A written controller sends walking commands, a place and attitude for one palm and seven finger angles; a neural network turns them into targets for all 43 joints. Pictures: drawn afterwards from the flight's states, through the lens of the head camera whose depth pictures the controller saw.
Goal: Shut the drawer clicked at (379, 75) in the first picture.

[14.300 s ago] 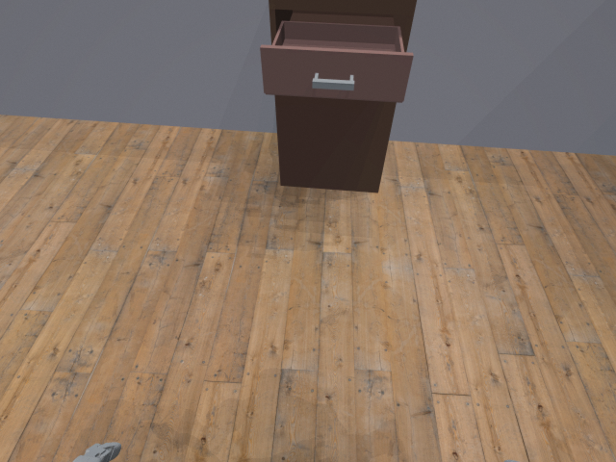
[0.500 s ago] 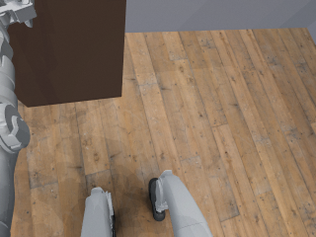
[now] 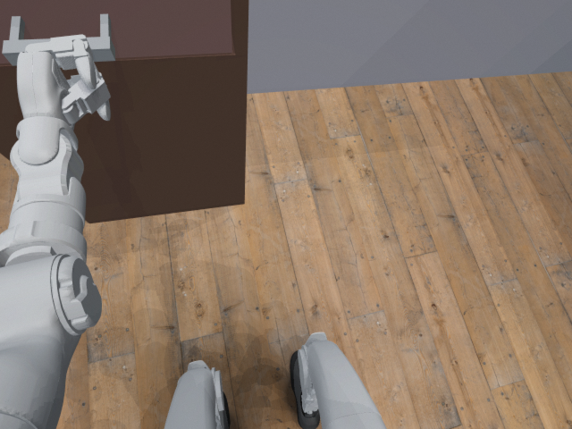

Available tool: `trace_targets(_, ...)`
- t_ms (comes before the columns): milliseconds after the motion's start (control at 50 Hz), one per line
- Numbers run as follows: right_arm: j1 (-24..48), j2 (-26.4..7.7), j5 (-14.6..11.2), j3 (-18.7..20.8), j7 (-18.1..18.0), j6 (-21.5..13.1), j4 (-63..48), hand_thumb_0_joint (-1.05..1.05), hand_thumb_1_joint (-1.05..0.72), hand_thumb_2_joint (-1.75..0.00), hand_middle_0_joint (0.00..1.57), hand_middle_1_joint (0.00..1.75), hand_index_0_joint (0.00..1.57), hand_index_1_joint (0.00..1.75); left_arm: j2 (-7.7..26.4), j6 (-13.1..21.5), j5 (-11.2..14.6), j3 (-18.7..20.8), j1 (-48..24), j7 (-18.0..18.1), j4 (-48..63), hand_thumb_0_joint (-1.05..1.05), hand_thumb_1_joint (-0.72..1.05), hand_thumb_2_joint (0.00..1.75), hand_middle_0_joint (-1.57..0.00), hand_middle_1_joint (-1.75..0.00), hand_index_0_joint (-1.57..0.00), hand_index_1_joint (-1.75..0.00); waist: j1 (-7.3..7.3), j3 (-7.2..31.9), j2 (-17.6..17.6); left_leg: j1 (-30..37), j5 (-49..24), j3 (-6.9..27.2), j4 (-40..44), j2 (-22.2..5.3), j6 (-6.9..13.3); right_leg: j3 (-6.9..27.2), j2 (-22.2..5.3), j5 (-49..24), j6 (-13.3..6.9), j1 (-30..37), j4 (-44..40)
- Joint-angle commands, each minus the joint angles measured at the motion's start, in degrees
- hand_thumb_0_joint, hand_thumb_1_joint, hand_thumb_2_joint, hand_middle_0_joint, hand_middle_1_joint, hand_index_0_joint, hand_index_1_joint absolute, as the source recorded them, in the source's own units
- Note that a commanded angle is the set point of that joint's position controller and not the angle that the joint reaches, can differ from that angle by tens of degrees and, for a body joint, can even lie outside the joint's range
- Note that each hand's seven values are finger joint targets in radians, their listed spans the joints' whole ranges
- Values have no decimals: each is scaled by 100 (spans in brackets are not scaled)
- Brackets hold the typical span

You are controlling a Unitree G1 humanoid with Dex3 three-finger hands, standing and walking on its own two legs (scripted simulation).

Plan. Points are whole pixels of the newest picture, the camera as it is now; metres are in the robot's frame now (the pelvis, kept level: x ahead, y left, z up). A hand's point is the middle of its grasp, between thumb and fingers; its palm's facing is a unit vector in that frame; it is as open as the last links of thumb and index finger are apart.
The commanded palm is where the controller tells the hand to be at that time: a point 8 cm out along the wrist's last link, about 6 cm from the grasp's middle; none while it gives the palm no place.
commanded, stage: draw the hand back to the body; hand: left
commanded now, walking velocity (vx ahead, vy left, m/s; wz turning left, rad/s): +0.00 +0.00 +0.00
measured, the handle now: (62, 37) +0.63 +0.22 +0.05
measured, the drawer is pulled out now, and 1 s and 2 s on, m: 0.00 0.00 0.00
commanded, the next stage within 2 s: step back with the hand held close in 1.36 s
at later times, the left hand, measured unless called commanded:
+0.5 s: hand (12, 164) +0.39 +0.20 +0.15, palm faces +0.04 -1.00 -0.04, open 3.3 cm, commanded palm +0.35 +0.25 +0.16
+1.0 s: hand out of the picture +0.26 +0.24 +0.23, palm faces +0.38 -0.87 -0.32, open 3.2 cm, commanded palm +0.20 +0.27 +0.25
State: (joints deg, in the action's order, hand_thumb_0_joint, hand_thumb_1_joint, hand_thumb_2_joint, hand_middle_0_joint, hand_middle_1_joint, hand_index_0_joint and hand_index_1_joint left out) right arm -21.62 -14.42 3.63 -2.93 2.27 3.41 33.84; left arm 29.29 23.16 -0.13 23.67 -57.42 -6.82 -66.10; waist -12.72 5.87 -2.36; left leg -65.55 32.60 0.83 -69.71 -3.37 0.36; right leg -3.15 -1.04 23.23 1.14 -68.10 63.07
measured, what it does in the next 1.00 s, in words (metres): rises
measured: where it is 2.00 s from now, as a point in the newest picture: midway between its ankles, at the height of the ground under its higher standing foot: (263, 423)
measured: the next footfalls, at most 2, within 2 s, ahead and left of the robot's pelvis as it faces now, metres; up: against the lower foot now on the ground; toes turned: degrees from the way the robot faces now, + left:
none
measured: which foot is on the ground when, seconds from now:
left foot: down 0.00-1.00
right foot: down 0.00-1.00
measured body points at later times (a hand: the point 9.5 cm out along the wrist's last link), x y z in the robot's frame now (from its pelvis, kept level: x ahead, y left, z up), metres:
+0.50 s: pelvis +0.04 +0.00 +0.07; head +0.10 +0.00 +0.51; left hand +0.39 +0.25 +0.15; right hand +0.18 -0.25 -0.03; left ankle -0.01 +0.11 -0.64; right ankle +0.05 -0.14 -0.64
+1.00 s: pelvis +0.04 -0.01 +0.11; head +0.03 -0.03 +0.56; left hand +0.23 +0.28 +0.25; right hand +0.24 -0.20 +0.02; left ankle -0.01 +0.11 -0.64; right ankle +0.05 -0.14 -0.64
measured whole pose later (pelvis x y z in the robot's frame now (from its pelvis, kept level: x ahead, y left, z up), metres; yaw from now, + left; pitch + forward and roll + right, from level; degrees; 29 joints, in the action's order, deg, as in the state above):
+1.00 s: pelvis +0.04 -0.01 +0.11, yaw +3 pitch -3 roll -1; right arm -10.3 -12.5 0.6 -3.3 -4.6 -3.3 34.1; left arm 17.2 2.8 2.9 11.0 17.1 5.2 13.4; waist 3.5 -1.2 -3.6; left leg -3.6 17.6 -0.3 -24.5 -1.2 -0.2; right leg -3.3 -2.0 12.4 1.1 -7.8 23.6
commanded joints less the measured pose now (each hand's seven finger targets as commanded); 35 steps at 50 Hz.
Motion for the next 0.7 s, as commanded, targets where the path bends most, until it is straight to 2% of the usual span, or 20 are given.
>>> trace_targets(0,-1210,-1079,-79,487,-25,103,-346,0,-90,-90,20,30,20,30,1270,533,324,256,-1641,-114,2092,0,90,90,-140,-160,-140,-160,300,4134,-1020,2728,-3796,144,898,201,-2,63,302,-2527,-244,2709,-487)
trace_targets(40,-1092,-1019,-189,533,4,150,-536,0,-90,-90,20,30,20,30,1104,373,501,180,-697,-194,2751,0,90,90,-140,-160,-140,-160,522,4261,-1021,2991,-4189,58,1140,212,-14,80,320,-2970,-238,3309,-691)
trace_targets(100,-954,-946,-353,581,-4,151,-709,0,-90,-90,20,30,20,30,536,19,836,-147,389,-256,3615,0,90,90,-140,-160,-140,-160,608,3877,-559,3111,-4426,-4,1523,182,40,52,338,-3339,-209,3837,-1038)
trace_targets(140,-828,-930,-416,590,-71,113,-728,0,-90,-90,20,30,20,30,513,-127,978,-145,683,-215,4045,0,90,90,-140,-160,-140,-160,612,3494,-221,2931,-4045,-83,1762,203,84,84,324,-3392,-180,4228,-1233)
trace_targets(200,-647,-878,-458,580,-160,0,-705,0,-90,-90,20,30,20,30,268,-115,1055,-331,1072,-129,4517,0,90,90,-140,-160,-140,-160,646,3000,-316,3158,-3919,-132,2032,211,69,59,308,-3286,-174,4320,-1435)
trace_targets(240,-537,-845,-465,572,-176,-86,-667,0,-90,-90,20,30,20,30,-13,-91,1112,-519,1419,-141,4573,0,90,90,-140,-160,-140,-160,644,2625,-175,3266,-3794,-162,2188,227,64,32,303,-3232,-165,4418,-1590)
trace_targets(260,-474,-841,-472,590,-193,-123,-677,0,-90,-90,20,30,20,30,-18,-63,1122,-523,1628,-166,4749,0,90,90,-140,-160,-140,-160,699,2655,-267,3406,-3915,-178,2247,219,60,36,292,-3280,-171,4500,-1616)
trace_targets(280,-415,-831,-485,570,-200,-159,-709,0,-90,-90,20,30,20,30,-176,-67,1125,-707,1809,-221,4851,0,90,90,-140,-160,-140,-160,708,2524,-488,3596,-4046,-172,2287,228,53,30,287,-3254,-191,4438,-1676)
trace_targets(300,-315,-805,-508,559,-198,-193,-694,0,-90,-90,20,30,20,30,-322,-99,1164,-816,1957,-277,4861,0,90,90,-140,-160,-140,-160,708,2356,-497,3713,-4055,-158,2358,218,35,-3,279,-3207,-187,4418,-1740)
trace_targets(320,-236,-827,-521,568,-209,-209,-703,0,-90,-90,20,30,20,30,-256,-149,1195,-757,2157,-324,4852,0,90,90,-140,-160,-140,-160,733,2178,-334,3701,-3927,-141,2428,212,29,-36,280,-3111,-188,4444,-1795)
trace_targets(380,51,-805,-565,541,-238,-294,-881,0,-90,-90,20,30,20,30,-297,-279,1330,-772,2603,-479,5331,0,90,90,-140,-160,-140,-160,889,2140,-413,3899,-3931,-158,2619,251,30,-35,245,-3178,-222,4807,-1916)
trace_targets(400,160,-776,-578,515,-252,-322,-924,0,-90,-90,20,30,20,30,-317,-350,1379,-728,2900,-511,5349,0,90,90,-140,-160,-140,-160,953,2034,-296,3899,-3962,-140,2693,252,25,-59,231,-3214,-224,4913,-1941)
trace_targets(440,388,-765,-602,479,-278,-390,-1029,0,-90,-90,20,30,20,30,-359,-463,1428,-760,3067,-559,5645,0,90,90,-140,-160,-140,-160,990,1763,-256,3930,-3681,-140,2847,265,15,-92,218,-3049,-225,4960,-2047)
trace_targets(460,472,-766,-617,466,-296,-424,-1069,0,-90,-90,20,30,20,30,-374,-522,1454,-754,3160,-563,5751,0,90,90,-140,-160,-140,-160,992,1639,-73,3952,-3556,-114,2920,263,18,-119,220,-2932,-223,4972,-2105)
trace_targets(480,881,-735,-586,528,-413,-318,-1144,0,-90,-90,20,30,20,30,130,-772,722,-959,3327,50,6104,0,90,90,-140,-160,-140,-160,1186,1740,64,4261,-3361,-205,3161,369,92,109,82,-2570,-263,5215,-2427)
trace_targets(500,1042,-654,-575,488,-486,-329,-1241,0,-90,-90,20,30,20,30,-77,-932,647,-1042,3276,390,6552,0,90,90,-140,-160,-140,-160,1111,1496,-93,4366,-3112,-189,3354,345,64,77,71,-2376,-257,5196,-2586)
trace_targets(520,1127,-634,-566,445,-537,-347,-1207,0,-90,-90,20,30,20,30,-257,-1099,554,-1180,3654,609,6534,0,90,90,-140,-160,-140,-160,1180,1249,-160,4444,-2985,-174,3502,328,55,52,49,-2214,-266,5294,-2695)
trace_targets(560,1237,-611,-552,387,-624,-384,-1192,0,-90,-90,20,30,20,30,-232,-1299,457,-1155,4024,903,6988,0,90,90,-140,-160,-140,-160,1245,1232,-59,4735,-3165,-138,3707,284,62,17,43,-2289,-269,5582,-2857)
trace_targets(640,1482,-559,-502,280,-743,-473,-1101,0,-90,-90,20,30,20,30,-212,-1553,387,-1080,4526,1168,7420,0,90,90,-140,-160,-140,-160,1325,714,193,5029,-2932,-158,4187,277,86,2,37,-2176,-252,5957,-3299)
trace_targets(680,1586,-554,-491,250,-784,-535,-1054,0,-90,-90,20,30,20,30,-257,-1615,369,-1121,4656,1202,7676,0,90,90,-140,-160,-140,-160,1331,524,154,5206,-2870,-170,4370,294,99,9,51,-2102,-256,6091,-3525)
